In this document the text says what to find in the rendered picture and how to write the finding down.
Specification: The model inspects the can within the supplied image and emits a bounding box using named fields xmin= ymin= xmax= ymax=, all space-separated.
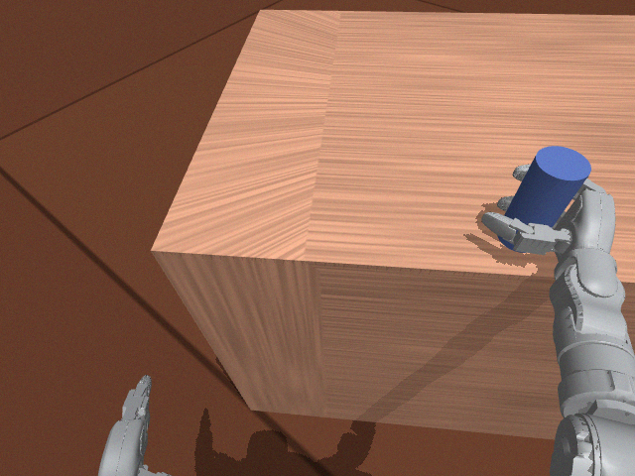
xmin=497 ymin=146 xmax=591 ymax=253

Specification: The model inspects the right robot hand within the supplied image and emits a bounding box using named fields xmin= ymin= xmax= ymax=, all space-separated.
xmin=481 ymin=164 xmax=615 ymax=261

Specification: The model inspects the left robot hand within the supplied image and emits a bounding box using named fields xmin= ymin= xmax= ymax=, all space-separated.
xmin=98 ymin=375 xmax=172 ymax=476

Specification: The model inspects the right robot arm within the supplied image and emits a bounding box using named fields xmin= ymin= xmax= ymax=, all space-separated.
xmin=549 ymin=248 xmax=635 ymax=476

